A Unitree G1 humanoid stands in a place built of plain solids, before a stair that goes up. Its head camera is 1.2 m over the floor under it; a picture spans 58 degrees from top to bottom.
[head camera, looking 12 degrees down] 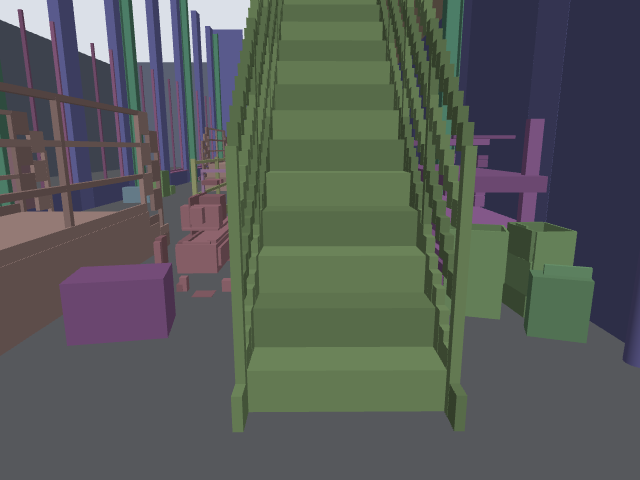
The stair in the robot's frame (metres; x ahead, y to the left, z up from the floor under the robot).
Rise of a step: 0.21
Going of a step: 0.24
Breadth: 1.01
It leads straight ahead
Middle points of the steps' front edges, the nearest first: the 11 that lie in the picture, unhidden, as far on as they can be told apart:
1.80 -0.12 0.21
2.04 -0.12 0.42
2.28 -0.12 0.63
2.52 -0.12 0.84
2.75 -0.12 1.05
2.99 -0.11 1.26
3.23 -0.11 1.47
3.47 -0.11 1.68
3.70 -0.11 1.88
3.94 -0.11 2.09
4.18 -0.11 2.30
